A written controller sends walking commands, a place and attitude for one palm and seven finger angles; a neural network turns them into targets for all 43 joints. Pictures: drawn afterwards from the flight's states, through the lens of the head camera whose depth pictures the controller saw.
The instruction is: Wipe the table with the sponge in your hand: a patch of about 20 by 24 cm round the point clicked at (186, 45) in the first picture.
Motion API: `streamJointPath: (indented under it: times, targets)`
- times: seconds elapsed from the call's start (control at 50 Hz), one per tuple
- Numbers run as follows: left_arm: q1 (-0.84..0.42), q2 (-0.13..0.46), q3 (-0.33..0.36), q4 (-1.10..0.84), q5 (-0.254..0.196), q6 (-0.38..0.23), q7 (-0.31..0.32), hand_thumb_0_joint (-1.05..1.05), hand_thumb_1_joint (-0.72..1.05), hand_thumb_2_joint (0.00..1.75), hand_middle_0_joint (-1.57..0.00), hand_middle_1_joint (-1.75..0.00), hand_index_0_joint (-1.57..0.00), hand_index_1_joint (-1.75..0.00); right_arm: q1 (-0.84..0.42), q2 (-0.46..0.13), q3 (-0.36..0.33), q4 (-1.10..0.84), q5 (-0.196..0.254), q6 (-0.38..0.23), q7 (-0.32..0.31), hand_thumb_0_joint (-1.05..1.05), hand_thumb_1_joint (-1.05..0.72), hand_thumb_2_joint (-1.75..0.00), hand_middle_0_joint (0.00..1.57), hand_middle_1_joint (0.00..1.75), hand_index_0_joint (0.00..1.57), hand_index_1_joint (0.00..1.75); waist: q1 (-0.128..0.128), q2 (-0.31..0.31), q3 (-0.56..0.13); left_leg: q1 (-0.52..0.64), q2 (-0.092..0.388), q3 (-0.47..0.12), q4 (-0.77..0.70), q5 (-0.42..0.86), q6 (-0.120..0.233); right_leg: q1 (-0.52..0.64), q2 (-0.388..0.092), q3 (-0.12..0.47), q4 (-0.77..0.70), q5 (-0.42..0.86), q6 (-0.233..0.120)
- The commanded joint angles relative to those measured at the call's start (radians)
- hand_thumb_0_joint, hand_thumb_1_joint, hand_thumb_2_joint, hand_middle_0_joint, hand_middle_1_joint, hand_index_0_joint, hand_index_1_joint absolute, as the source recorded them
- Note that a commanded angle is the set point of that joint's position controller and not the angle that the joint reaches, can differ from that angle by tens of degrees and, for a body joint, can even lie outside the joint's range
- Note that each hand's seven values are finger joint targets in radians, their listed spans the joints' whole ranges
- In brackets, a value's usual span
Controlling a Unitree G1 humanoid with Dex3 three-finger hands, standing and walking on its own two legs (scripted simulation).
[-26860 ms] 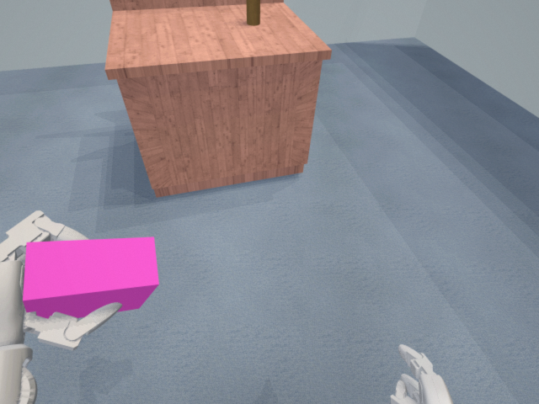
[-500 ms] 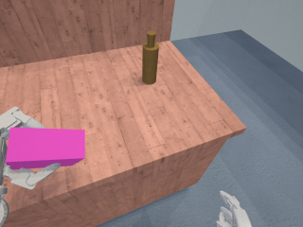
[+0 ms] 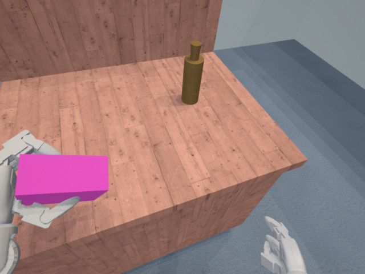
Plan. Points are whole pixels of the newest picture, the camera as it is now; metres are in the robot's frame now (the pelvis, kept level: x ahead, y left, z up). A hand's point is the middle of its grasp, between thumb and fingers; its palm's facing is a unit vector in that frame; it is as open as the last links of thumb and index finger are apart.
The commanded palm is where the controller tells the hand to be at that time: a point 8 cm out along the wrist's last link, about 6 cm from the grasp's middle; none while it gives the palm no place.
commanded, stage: look again from close up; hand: left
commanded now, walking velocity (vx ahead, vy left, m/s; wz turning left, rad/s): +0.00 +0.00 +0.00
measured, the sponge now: (76, 181) +0.23 +0.21 +0.13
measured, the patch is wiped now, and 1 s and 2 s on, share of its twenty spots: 0.00 0.00 0.00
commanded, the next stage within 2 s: turn the palm down, sponge in hand in 0.34 s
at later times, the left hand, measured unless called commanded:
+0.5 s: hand (35, 165) +0.23 +0.26 +0.17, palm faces +0.36 -0.77 -0.52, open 9.9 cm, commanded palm +0.16 +0.29 +0.17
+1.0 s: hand (41, 194) +0.20 +0.25 +0.14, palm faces +0.38 -0.57 -0.73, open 9.9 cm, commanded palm +0.16 +0.27 +0.18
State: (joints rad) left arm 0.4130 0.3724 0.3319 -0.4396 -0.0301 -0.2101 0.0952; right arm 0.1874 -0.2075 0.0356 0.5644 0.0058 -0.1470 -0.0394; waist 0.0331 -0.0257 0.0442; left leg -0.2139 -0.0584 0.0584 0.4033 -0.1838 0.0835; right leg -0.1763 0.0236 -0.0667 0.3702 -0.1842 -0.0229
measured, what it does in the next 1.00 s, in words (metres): shifts its weight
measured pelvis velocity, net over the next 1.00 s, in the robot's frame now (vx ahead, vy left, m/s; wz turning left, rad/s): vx -0.02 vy -0.06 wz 0.05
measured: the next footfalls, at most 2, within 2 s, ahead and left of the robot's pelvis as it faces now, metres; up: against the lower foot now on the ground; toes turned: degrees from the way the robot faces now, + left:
none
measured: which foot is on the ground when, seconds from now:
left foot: down 0.00-1.00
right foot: down 0.00-1.00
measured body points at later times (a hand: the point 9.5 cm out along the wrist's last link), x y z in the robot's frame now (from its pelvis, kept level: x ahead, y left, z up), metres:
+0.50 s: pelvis -0.01 +0.00 -0.01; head +0.01 +0.02 +0.44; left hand +0.20 +0.30 +0.20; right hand +0.18 -0.22 -0.08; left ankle +0.02 +0.05 -0.74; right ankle +0.01 -0.10 -0.74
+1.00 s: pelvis -0.02 -0.06 -0.02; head -0.02 -0.09 +0.43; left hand +0.17 +0.28 +0.18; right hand +0.21 -0.26 -0.10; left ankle +0.02 +0.05 -0.74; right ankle +0.01 -0.10 -0.74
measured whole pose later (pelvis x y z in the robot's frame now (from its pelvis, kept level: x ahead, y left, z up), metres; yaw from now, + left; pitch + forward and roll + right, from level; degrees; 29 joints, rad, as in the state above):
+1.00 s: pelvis -0.02 -0.06 -0.02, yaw +3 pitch -1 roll +0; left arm 0.24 0.54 0.33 -0.28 0.18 0.12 0.03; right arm 0.13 -0.27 0.06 0.62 0.01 -0.03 -0.09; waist 0.08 0.06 0.00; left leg -0.34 -0.03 -0.01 0.62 -0.26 0.02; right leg -0.30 0.07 -0.09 0.62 -0.31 -0.10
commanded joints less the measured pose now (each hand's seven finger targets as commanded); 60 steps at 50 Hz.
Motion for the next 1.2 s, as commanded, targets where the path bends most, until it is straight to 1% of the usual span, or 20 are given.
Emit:
streamJointPath:
  times: [0.0, 0.14, 0.4, 0.42, 0.44, 0.46, 0.48, 0.5, 0.52, 0.6, 0.68, 0.72, 0.76, 0.8, 0.94, 1.0, 1.02, 1.1, 1.12, 1.18]
  targets:
    - [-0.102, 0.154, 0.093, -0.237, -0.014, -0.066, 0.021, 0.00, 0.10, 1.30, -1.20, -1.60, -1.20, -1.60, -0.072, -0.128, -0.058, -0.157, 0.001, -0.045, -0.010, 0.00, -0.90, -0.90, 0.20, 0.30, 0.20, 0.30, -0.009, 0.112, -0.156, 0.036, 0.166, -0.180, -0.103, 0.120, -0.104, 0.062, -0.076, 0.105, -0.015, 0.102, -0.004]
    - [-0.079, 0.152, 0.102, -0.235, -0.012, -0.071, 0.024, 0.00, 0.10, 1.30, -1.20, -1.60, -1.20, -1.60, -0.079, -0.128, -0.055, -0.155, -0.002, -0.042, -0.010, 0.00, -0.90, -0.90, 0.20, 0.30, 0.20, 0.30, -0.008, 0.096, -0.147, -0.009, 0.160, -0.193, -0.132, 0.016, -0.100, 0.079, -0.069, 0.095, -0.018, 0.057, -0.003]
    - [-0.062, 0.163, 0.113, -0.224, -0.013, -0.067, 0.023, 0.00, 0.10, 1.30, -1.20, -1.60, -1.20, -1.60, -0.067, -0.130, -0.066, -0.150, 0.003, -0.044, -0.011, 0.00, -0.90, -0.90, 0.20, 0.30, 0.20, 0.30, -0.009, 0.080, -0.153, 0.007, 0.163, -0.187, -0.112, 0.058, -0.107, 0.075, -0.079, 0.108, -0.020, 0.086, -0.005]
    - [-0.997, 0.947, 0.383, -0.613, 0.033, -0.203, 0.030, 0.00, 0.10, 1.30, -1.20, -1.60, -1.20, -1.60, 0.101, -0.229, 0.108, -0.256, 0.096, 0.008, -0.086, 0.00, -0.90, -0.90, 0.20, 0.30, 0.20, 0.30, -0.103, 0.360, -0.185, -0.271, 0.165, -0.239, -0.125, -0.274, -0.040, 0.242, 0.018, 0.103, 0.175, -0.074, 0.060]
    - [-0.718, 0.486, 0.333, -0.035, 0.141, 0.030, 0.000, 0.00, 0.10, 1.30, -1.20, -1.60, -1.20, -1.60, -0.107, -0.132, -0.065, -0.079, -0.060, 0.000, -0.073, 0.00, -0.90, -0.90, 0.20, 0.30, 0.20, 0.30, 0.039, 0.242, -0.276, 0.042, 0.104, -0.156, -0.023, 0.003, -0.128, -0.017, 0.002, 0.049, 0.174, -0.041, -0.024]
    - [-0.497, 0.345, 0.164, 0.086, 0.022, 0.121, -0.018, 0.00, 0.10, 1.30, -1.20, -1.60, -1.20, -1.60, -0.068, -0.202, -0.071, -0.118, -0.034, -0.006, -0.011, 0.00, -0.90, -0.90, 0.20, 0.30, 0.20, 0.30, 0.007, 0.182, -0.244, 0.132, 0.113, -0.200, -0.023, 0.184, -0.165, -0.148, 0.005, -0.008, 0.148, -0.022, -0.028]
    - [-0.494, 0.248, 0.154, -0.062, -0.015, 0.152, -0.057, 0.00, 0.10, 1.30, -1.20, -1.60, -1.20, -1.60, -0.101, -0.213, -0.066, -0.127, -0.025, -0.010, -0.003, 0.00, -0.90, -0.90, 0.20, 0.30, 0.20, 0.30, 0.020, 0.150, -0.288, 0.245, 0.126, -0.202, -0.006, 0.199, -0.154, -0.185, 0.013, 0.009, 0.139, 0.005, -0.014]
    - [-0.379, 0.265, 0.160, -0.041, -0.052, 0.208, -0.081, 0.00, 0.10, 1.30, -1.20, -1.60, -1.20, -1.60, -0.112, -0.208, -0.065, -0.113, -0.008, -0.004, -0.012, 0.00, -0.90, -0.90, 0.20, 0.30, 0.20, 0.30, 0.050, 0.171, -0.287, 0.265, 0.119, -0.185, -0.006, 0.270, -0.146, -0.150, 0.004, 0.012, 0.137, 0.019, -0.015]
    - [-0.283, 0.154, 0.059, -0.036, -0.059, 0.273, -0.110, 0.00, 0.10, 1.30, -1.20, -1.60, -1.20, -1.60, -0.182, -0.182, -0.033, -0.137, 0.016, -0.004, 0.011, 0.00, -0.90, -0.90, 0.20, 0.30, 0.20, 0.30, 0.057, 0.142, -0.246, 0.240, 0.121, -0.181, -0.016, 0.222, -0.143, -0.166, 0.013, 0.014, 0.150, -0.018, -0.016]
    - [-0.162, 0.254, 0.042, -0.178, 0.082, 0.318, -0.127, 0.00, 0.10, 1.30, -1.20, -1.60, -1.20, -1.60, -0.186, -0.193, -0.031, -0.158, 0.007, 0.037, 0.035, 0.00, -0.90, -0.90, 0.20, 0.30, 0.20, 0.30, 0.038, 0.074, -0.128, 0.092, 0.104, -0.139, 0.002, 0.129, -0.102, -0.126, 0.011, -0.011, 0.123, 0.052, -0.018]
    - [-0.181, 0.351, 0.216, -0.243, 0.070, 0.197, -0.062, 0.00, 0.10, 1.30, -1.20, -1.60, -1.20, -1.60, -0.199, -0.179, -0.037, -0.156, -0.010, 0.045, 0.009, 0.00, -0.90, -0.90, 0.20, 0.30, 0.20, 0.30, 0.029, -0.003, -0.186, 0.050, 0.087, -0.130, 0.038, 0.004, -0.084, -0.159, 0.028, -0.006, 0.137, -0.028, -0.003]
    - [-0.264, 0.455, 0.305, -0.281, 0.083, 0.137, -0.005, 0.00, 0.10, 1.30, -1.20, -1.60, -1.20, -1.60, -0.209, -0.173, -0.036, -0.141, -0.012, 0.042, -0.004, 0.00, -0.90, -0.90, 0.20, 0.30, 0.20, 0.30, 0.033, 0.073, -0.190, 0.027, 0.080, -0.125, 0.050, -0.073, -0.074, -0.185, 0.032, 0.015, 0.140, -0.082, -0.005]
    - [-0.287, 0.377, 0.232, -0.192, 0.121, 0.119, 0.041, 0.00, 0.10, 1.30, -1.20, -1.60, -1.20, -1.60, -0.181, -0.157, -0.039, -0.117, -0.021, 0.038, -0.009, 0.00, -0.90, -0.90, 0.20, 0.30, 0.20, 0.30, 0.014, 0.151, -0.177, 0.010, 0.071, -0.125, 0.076, -0.109, -0.072, -0.215, 0.021, 0.018, 0.150, -0.111, -0.006]
    - [-0.297, 0.380, 0.198, -0.145, 0.149, 0.138, 0.052, 0.00, 0.10, 1.30, -1.20, -1.60, -1.20, -1.60, -0.173, -0.168, -0.040, -0.107, -0.022, 0.043, -0.019, 0.00, -0.90, -0.90, 0.20, 0.30, 0.20, 0.30, 0.008, 0.189, -0.182, -0.016, 0.058, -0.111, 0.098, -0.129, -0.060, -0.217, 0.006, 0.037, 0.138, -0.123, -0.006]
    - [-0.392, 0.428, 0.077, -0.051, 0.219, 0.289, -0.077, 0.00, 0.10, 1.30, -1.20, -1.60, -1.20, -1.60, -0.212, -0.170, -0.018, -0.126, 0.008, 0.069, -0.073, 0.00, -0.90, -0.90, 0.20, 0.30, 0.20, 0.30, 0.000, 0.075, -0.148, -0.058, 0.039, -0.067, 0.147, -0.080, -0.035, -0.162, -0.032, 0.134, 0.044, -0.188, 0.007]
    - [-0.364, 0.478, 0.129, -0.053, 0.230, 0.250, -0.102, 0.00, 0.10, 1.30, -1.20, -1.60, -1.20, -1.60, -0.208, -0.166, -0.030, -0.121, 0.002, 0.065, -0.087, 0.00, -0.90, -0.90, 0.20, 0.30, 0.20, 0.30, 0.024, 0.035, -0.152, -0.094, 0.043, -0.072, 0.192, -0.048, -0.042, -0.120, -0.067, 0.215, 0.024, -0.196, 0.018]
    - [-0.356, 0.538, 0.194, -0.061, 0.231, 0.234, -0.096, 0.00, 0.10, 1.30, -1.20, -1.60, -1.20, -1.60, -0.213, -0.166, -0.033, -0.117, 0.004, 0.061, -0.085, 0.00, -0.90, -0.90, 0.20, 0.30, 0.20, 0.30, 0.040, 0.047, -0.169, -0.102, 0.043, -0.075, 0.209, -0.034, -0.052, -0.093, -0.077, 0.256, 0.023, -0.177, 0.016]
    - [-0.254, 0.527, 0.238, -0.053, 0.238, 0.195, -0.064, 0.00, 0.10, 1.30, -1.20, -1.60, -1.20, -1.60, -0.182, -0.156, -0.049, -0.115, -0.003, 0.066, -0.073, 0.00, -0.90, -0.90, 0.20, 0.30, 0.20, 0.30, 0.061, 0.026, -0.227, -0.168, 0.044, -0.092, 0.260, -0.009, -0.064, -0.030, -0.126, 0.315, 0.072, -0.013, 0.041]
    - [-0.218, 0.572, 0.283, -0.038, 0.245, 0.203, -0.049, 0.00, 0.10, 1.30, -1.20, -1.60, -1.20, -1.60, -0.184, -0.160, -0.050, -0.111, 0.001, 0.067, -0.068, 0.00, -0.90, -0.90, 0.20, 0.30, 0.20, 0.30, 0.072, 0.054, -0.228, -0.179, 0.042, -0.095, 0.273, -0.006, -0.070, -0.019, -0.130, 0.346, 0.081, 0.024, 0.037]
    - [-0.186, 0.518, 0.221, -0.032, 0.263, 0.245, -0.037, 0.00, 0.10, 1.30, -1.20, -1.60, -1.20, -1.60, -0.163, -0.167, -0.056, -0.122, 0.010, 0.084, -0.063, 0.00, -0.90, -0.90, 0.20, 0.30, 0.20, 0.30, 0.061, 0.078, -0.213, -0.201, 0.044, -0.094, 0.278, -0.006, -0.067, -0.039, -0.137, 0.336, 0.106, 0.085, 0.040]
